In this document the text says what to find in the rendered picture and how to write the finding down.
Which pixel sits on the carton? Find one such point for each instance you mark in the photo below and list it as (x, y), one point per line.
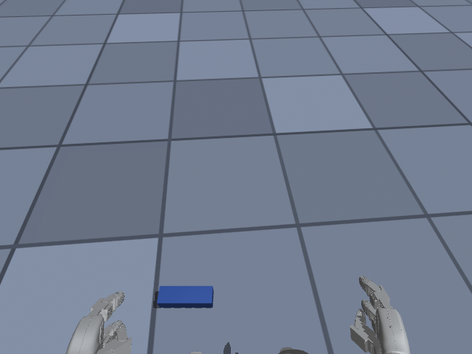
(185, 297)

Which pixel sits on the left robot hand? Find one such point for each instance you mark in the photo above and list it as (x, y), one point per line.
(90, 337)

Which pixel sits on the right robot hand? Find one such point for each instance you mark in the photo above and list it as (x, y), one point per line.
(389, 335)

